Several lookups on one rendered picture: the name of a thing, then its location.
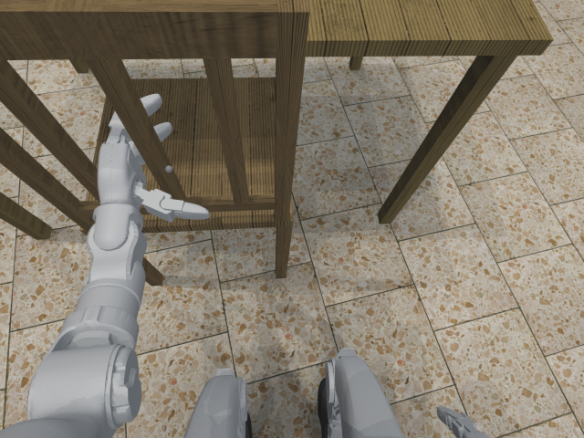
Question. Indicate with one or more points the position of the chair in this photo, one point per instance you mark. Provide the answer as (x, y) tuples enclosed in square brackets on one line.
[(233, 141)]

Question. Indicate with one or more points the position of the right robot thigh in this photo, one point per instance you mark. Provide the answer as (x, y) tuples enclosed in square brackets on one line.
[(364, 409)]

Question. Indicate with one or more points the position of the robot left hand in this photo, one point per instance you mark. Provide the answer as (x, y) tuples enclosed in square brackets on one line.
[(119, 167)]

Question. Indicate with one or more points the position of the left robot forearm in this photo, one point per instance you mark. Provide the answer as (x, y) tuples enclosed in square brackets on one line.
[(108, 304)]

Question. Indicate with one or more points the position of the right robot shin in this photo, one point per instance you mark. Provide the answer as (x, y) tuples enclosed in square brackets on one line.
[(334, 419)]

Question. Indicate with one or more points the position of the table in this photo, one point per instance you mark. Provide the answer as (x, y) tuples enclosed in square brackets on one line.
[(495, 31)]

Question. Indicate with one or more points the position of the robot left upper arm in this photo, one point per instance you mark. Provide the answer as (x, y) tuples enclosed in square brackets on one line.
[(82, 393)]

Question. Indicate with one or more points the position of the robot right hand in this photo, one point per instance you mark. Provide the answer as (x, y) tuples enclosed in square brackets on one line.
[(461, 425)]

